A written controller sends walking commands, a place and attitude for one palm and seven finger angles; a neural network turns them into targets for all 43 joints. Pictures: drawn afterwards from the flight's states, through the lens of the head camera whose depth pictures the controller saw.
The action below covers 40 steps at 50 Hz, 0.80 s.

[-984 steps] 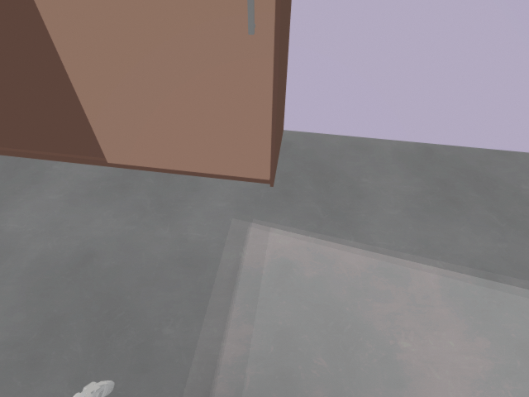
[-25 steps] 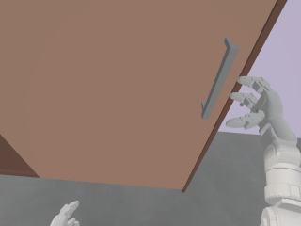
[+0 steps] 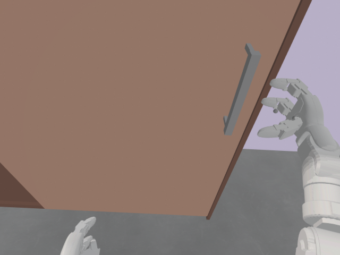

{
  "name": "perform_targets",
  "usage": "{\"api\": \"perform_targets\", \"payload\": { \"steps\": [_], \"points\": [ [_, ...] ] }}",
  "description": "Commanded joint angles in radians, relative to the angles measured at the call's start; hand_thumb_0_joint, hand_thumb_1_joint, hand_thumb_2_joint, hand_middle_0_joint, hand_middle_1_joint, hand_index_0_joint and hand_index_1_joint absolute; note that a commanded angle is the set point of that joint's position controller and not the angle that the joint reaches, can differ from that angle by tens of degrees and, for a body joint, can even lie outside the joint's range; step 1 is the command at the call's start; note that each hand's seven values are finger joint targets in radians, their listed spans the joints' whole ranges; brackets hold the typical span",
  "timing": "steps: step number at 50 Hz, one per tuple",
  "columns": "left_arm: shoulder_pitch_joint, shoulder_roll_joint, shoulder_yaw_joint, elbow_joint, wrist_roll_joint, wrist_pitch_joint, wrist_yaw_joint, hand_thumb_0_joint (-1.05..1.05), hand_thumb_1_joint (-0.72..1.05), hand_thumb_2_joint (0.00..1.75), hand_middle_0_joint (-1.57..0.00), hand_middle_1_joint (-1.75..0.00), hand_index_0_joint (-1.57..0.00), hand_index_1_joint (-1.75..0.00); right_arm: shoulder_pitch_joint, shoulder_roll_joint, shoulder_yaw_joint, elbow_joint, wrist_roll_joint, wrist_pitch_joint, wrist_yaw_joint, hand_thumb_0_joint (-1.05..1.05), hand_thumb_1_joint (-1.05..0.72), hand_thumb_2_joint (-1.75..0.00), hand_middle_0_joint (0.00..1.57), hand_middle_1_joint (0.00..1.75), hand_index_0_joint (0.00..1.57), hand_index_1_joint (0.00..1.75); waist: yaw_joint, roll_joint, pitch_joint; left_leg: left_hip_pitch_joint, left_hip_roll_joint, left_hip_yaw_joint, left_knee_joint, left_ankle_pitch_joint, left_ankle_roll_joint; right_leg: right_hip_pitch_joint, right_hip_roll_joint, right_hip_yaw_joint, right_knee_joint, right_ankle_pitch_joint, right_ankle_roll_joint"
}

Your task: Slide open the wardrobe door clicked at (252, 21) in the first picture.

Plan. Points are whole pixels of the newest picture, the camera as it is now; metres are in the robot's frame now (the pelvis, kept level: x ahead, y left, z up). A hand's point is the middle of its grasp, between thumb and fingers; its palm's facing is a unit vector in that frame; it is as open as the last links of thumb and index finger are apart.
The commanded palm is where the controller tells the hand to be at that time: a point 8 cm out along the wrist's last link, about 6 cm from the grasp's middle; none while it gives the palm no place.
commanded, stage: move the hooked fingers beside the handle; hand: right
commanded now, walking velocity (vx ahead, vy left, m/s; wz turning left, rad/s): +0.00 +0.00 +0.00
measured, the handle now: (237, 94) +0.47 -0.13 +0.17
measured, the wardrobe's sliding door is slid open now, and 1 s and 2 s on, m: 0.00 0.00 0.00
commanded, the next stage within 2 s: feel for the door with the fingertips in 0.30 s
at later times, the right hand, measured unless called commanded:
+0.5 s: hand (271, 109) +0.40 -0.19 +0.18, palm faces -0.03 +1.00 +0.00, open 14.0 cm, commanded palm +0.38 -0.23 +0.18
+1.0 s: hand (251, 106) +0.42 -0.15 +0.17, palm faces -0.01 +1.00 +0.00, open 14.0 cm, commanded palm +0.40 -0.20 +0.18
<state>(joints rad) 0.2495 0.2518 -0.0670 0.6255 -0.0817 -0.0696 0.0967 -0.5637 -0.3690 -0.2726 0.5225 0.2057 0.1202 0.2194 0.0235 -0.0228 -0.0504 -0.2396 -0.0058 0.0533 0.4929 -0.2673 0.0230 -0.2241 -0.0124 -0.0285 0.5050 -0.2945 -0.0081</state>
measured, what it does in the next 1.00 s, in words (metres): stands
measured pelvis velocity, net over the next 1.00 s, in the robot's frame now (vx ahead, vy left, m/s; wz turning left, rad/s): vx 0.00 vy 0.00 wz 0.01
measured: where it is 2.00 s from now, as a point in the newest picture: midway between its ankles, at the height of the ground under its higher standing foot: outside the picture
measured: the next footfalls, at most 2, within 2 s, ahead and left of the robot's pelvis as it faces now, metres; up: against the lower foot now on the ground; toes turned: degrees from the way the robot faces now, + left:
none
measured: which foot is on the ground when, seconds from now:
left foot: down 0.00-1.00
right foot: down 0.00-1.00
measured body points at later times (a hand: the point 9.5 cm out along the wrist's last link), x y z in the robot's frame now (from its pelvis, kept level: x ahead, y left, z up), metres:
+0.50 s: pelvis +0.00 -0.01 +0.00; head +0.00 +0.01 +0.45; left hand +0.12 +0.25 -0.10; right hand +0.40 -0.24 +0.19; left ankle +0.00 +0.10 -0.74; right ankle -0.02 -0.11 -0.74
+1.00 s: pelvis +0.00 +0.00 +0.00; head +0.00 +0.01 +0.45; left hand +0.13 +0.24 -0.10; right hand +0.42 -0.21 +0.17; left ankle +0.00 +0.10 -0.74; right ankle -0.02 -0.11 -0.74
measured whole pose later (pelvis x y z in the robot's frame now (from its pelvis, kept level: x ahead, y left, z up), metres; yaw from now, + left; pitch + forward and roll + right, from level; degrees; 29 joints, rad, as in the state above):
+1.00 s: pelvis +0.00 +0.00 +0.00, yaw +1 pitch +2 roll +0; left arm 0.26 0.25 -0.06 0.63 -0.07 -0.04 0.08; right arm -0.64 -0.29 -0.21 0.58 0.18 0.16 0.12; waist 0.04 -0.04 -0.05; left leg -0.26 -0.01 0.04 0.49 -0.26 0.02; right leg -0.24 -0.01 -0.04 0.49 -0.29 -0.01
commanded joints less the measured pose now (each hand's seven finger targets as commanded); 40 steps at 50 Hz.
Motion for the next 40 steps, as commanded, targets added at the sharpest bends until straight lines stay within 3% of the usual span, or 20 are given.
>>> {"api": "perform_targets", "payload": {
  "steps": [1,4,6,9,11,13,15,16,17,20,21,23,25,30,31,32,34,38,40],
  "points": [
    [-0.055,0.138,0.060,-0.139,-0.004,-0.042,0.004,0.00,0.90,0.90,-0.20,-0.30,-0.20,-0.30,-0.368,-0.171,-0.012,-0.139,0.021,-0.020,0.037,0.00,0.50,-0.30,0.30,1.20,0.30,1.20,0.000,-0.011,-0.215,0.057,0.015,-0.019,-0.050,0.316,0.011,0.075,0.004,0.030,-0.045,0.280,-0.033],
    [-0.056,0.137,0.064,-0.150,-0.003,-0.050,0.003,0.00,0.90,0.90,-0.20,-0.30,-0.20,-0.30,-0.400,-0.152,-0.004,-0.217,0.051,-0.040,0.057,0.00,0.50,-0.30,0.30,1.20,0.30,1.20,0.003,0.015,-0.276,0.073,0.013,-0.016,-0.039,0.354,0.011,0.106,0.004,0.038,-0.034,0.315,-0.032],
    [-0.055,0.141,0.068,-0.147,0.000,-0.052,0.003,0.00,0.90,0.90,-0.20,-0.30,-0.20,-0.30,-0.394,-0.192,-0.043,-0.248,0.061,-0.063,0.052,0.00,0.50,-0.30,0.30,1.20,0.30,1.20,-0.004,0.060,-0.290,0.087,0.010,-0.017,-0.040,0.350,0.007,0.104,0.001,0.037,-0.033,0.311,-0.035],
    [-0.052,0.137,0.063,-0.138,0.001,-0.051,0.007,0.00,0.90,0.90,-0.20,-0.30,-0.20,-0.30,-0.440,-0.239,-0.082,-0.252,0.048,-0.077,0.024,0.00,0.50,-0.30,0.30,1.20,0.30,1.20,-0.003,0.050,-0.260,0.078,0.010,-0.021,-0.047,0.308,0.004,0.079,0.004,0.038,-0.047,0.272,-0.035],
    [-0.052,0.138,0.063,-0.128,0.003,-0.049,0.007,0.00,0.90,0.90,-0.20,-0.30,-0.20,-0.30,-0.468,-0.257,-0.078,-0.258,0.025,-0.085,0.003,0.00,0.50,-0.30,0.30,1.20,0.30,1.20,-0.001,0.009,-0.229,0.054,0.010,-0.023,-0.054,0.270,0.005,0.082,0.000,0.037,-0.053,0.259,-0.036],
    [-0.052,0.132,0.058,-0.126,0.003,-0.050,0.007,0.00,0.90,0.90,-0.20,-0.30,-0.20,-0.30,-0.488,-0.233,-0.055,-0.234,0.009,-0.080,-0.009,0.00,0.50,-0.30,0.30,1.20,0.30,1.20,0.006,-0.034,-0.211,0.039,0.012,-0.026,-0.059,0.245,0.007,0.081,0.005,0.038,-0.058,0.239,-0.035],
    [-0.046,0.133,0.057,-0.118,0.003,-0.049,0.009,0.00,0.90,0.90,-0.20,-0.30,-0.20,-0.30,-0.512,-0.235,-0.048,-0.211,0.003,-0.080,-0.010,0.00,0.50,-0.30,0.30,1.20,0.30,1.20,0.014,-0.056,-0.208,0.028,0.011,-0.025,-0.064,0.222,0.009,0.083,0.004,0.041,-0.062,0.221,-0.031],
    [-0.036,0.141,0.061,-0.117,0.005,-0.048,0.009,0.00,0.90,0.90,-0.20,-0.30,-0.20,-0.30,-0.507,-0.249,-0.056,-0.199,0.004,-0.081,-0.007,0.00,0.50,-0.30,0.30,1.20,0.30,1.20,0.011,-0.016,-0.230,0.051,0.010,-0.024,-0.062,0.238,0.010,0.082,0.001,0.043,-0.058,0.238,-0.034],
    [-0.040,0.139,0.062,-0.124,0.005,-0.051,0.009,0.00,0.90,0.90,-0.20,-0.30,-0.20,-0.30,-0.486,-0.253,-0.069,-0.200,0.010,-0.080,-0.001,0.00,0.50,-0.30,0.30,1.20,0.30,1.20,0.004,-0.027,-0.259,0.066,0.011,-0.026,-0.057,0.257,0.010,0.091,0.002,0.041,-0.058,0.250,-0.034],
    [-0.043,0.134,0.060,-0.131,0.003,-0.058,0.008,0.00,0.90,0.90,-0.20,-0.30,-0.20,-0.30,-0.480,-0.199,-0.032,-0.206,0.026,-0.081,0.024,0.00,0.50,-0.30,0.30,1.20,0.30,1.20,0.005,-0.042,-0.279,0.076,0.010,-0.020,-0.048,0.302,0.014,0.111,0.003,0.040,-0.054,0.288,-0.029],
    [-0.038,0.138,0.064,-0.133,0.003,-0.058,0.004,0.00,0.90,0.90,-0.20,-0.30,-0.20,-0.30,-0.429,-0.184,-0.027,-0.182,0.033,-0.077,0.030,0.00,0.50,-0.30,0.30,1.20,0.30,1.20,-0.001,-0.002,-0.279,0.078,0.008,-0.018,-0.046,0.309,0.012,0.104,-0.001,0.040,-0.048,0.299,-0.032],
    [-0.039,0.138,0.065,-0.133,0.001,-0.060,-0.001,0.00,0.90,0.90,-0.20,-0.30,-0.20,-0.30,-0.420,-0.150,-0.011,-0.195,0.043,-0.069,0.033,0.00,0.50,-0.30,0.30,1.20,0.30,1.20,-0.002,0.004,-0.271,0.071,0.008,-0.015,-0.044,0.324,0.011,0.103,0.000,0.039,-0.048,0.306,-0.031],
    [-0.037,0.141,0.068,-0.130,0.000,-0.059,-0.004,0.00,0.90,0.90,-0.20,-0.30,-0.20,-0.30,-0.387,-0.142,-0.014,-0.179,0.046,-0.053,0.027,0.00,0.50,-0.30,0.30,1.20,0.30,1.20,-0.005,0.034,-0.248,0.059,0.006,-0.011,-0.044,0.316,0.009,0.085,-0.002,0.040,-0.050,0.296,-0.030],
    [-0.048,0.133,0.067,-0.131,0.002,-0.049,-0.007,0.00,0.90,0.90,-0.20,-0.30,-0.20,-0.30,-0.467,-0.139,-0.004,-0.242,0.025,-0.040,-0.022,0.00,0.50,-0.30,0.30,1.20,0.30,1.20,0.005,0.012,-0.219,0.034,0.007,-0.017,-0.054,0.274,0.007,0.078,0.001,0.037,-0.054,0.263,-0.031],
    [-0.050,0.136,0.070,-0.131,0.003,-0.046,-0.007,0.00,0.90,0.90,-0.20,-0.30,-0.20,-0.30,-0.461,-0.174,-0.027,-0.263,0.018,-0.049,-0.036,0.00,0.50,-0.30,0.30,1.20,0.30,1.20,-0.002,0.037,-0.230,0.045,0.006,-0.017,-0.053,0.268,0.006,0.081,-0.003,0.038,-0.051,0.268,-0.033],
    [-0.060,0.128,0.066,-0.139,0.004,-0.047,-0.008,0.00,0.90,0.90,-0.20,-0.30,-0.20,-0.30,-0.507,-0.151,-0.004,-0.323,0.012,-0.061,-0.046,0.00,0.50,-0.30,0.30,1.20,0.30,1.20,0.000,-0.022,-0.254,0.052,0.008,-0.022,-0.050,0.279,0.009,0.103,0.001,0.037,-0.054,0.282,-0.033],
    [-0.063,0.116,0.065,-0.137,0.008,-0.053,-0.008,0.00,0.90,0.90,-0.20,-0.30,-0.20,-0.30,-0.528,-0.103,0.030,-0.361,0.007,-0.076,-0.063,0.00,0.50,-0.30,0.30,1.20,0.30,1.20,0.007,-0.054,-0.290,0.054,0.006,-0.020,-0.042,0.311,0.010,0.146,0.001,0.038,-0.043,0.324,-0.028],
    [-0.063,0.116,0.064,-0.121,0.010,-0.052,-0.009,0.00,0.90,0.90,-0.20,-0.30,-0.20,-0.30,-0.503,-0.064,0.045,-0.306,0.011,-0.068,-0.080,0.00,0.50,-0.30,0.30,1.20,0.30,1.20,0.007,0.018,-0.277,0.062,0.001,-0.013,-0.042,0.319,0.007,0.134,-0.002,0.039,-0.047,0.321,-0.027],
    [-0.061,0.123,0.061,-0.108,0.009,-0.039,-0.005,0.00,0.90,0.90,-0.20,-0.30,-0.20,-0.30,-0.476,-0.119,-0.002,-0.223,0.004,-0.039,-0.088,0.00,0.50,-0.30,0.30,1.20,0.30,1.20,0.000,0.025,-0.233,0.050,0.003,-0.017,-0.056,0.273,0.005,0.090,0.001,0.034,-0.059,0.263,-0.026]
  ]
}}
